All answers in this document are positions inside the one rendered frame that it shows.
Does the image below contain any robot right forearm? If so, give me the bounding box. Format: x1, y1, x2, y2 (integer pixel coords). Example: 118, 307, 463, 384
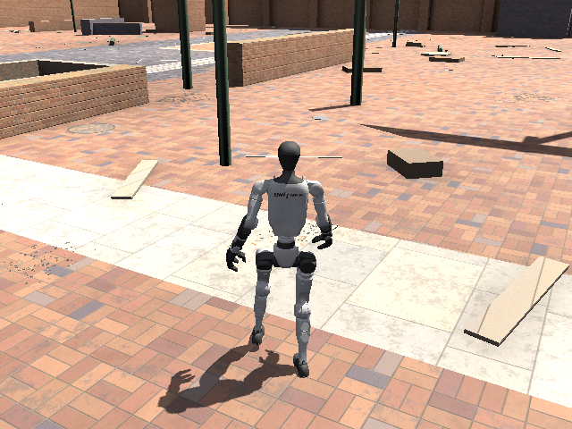
319, 214, 332, 240

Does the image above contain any left robot upper arm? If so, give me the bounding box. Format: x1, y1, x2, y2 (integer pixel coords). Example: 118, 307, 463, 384
243, 180, 270, 230

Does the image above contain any right robot upper arm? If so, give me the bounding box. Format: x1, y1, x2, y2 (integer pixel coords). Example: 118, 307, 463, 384
307, 180, 330, 227

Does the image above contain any robot left forearm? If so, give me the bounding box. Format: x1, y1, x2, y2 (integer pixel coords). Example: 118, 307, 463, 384
230, 215, 251, 254

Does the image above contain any robot left hand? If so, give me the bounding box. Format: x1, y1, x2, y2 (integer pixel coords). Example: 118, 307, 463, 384
226, 248, 246, 272

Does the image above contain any left robot foot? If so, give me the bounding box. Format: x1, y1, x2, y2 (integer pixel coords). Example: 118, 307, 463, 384
252, 325, 265, 345

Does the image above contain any robot right thigh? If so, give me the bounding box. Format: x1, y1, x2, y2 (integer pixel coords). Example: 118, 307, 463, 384
294, 251, 316, 319

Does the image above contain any robot right hand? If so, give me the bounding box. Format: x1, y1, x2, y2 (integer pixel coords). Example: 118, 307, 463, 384
312, 234, 332, 249

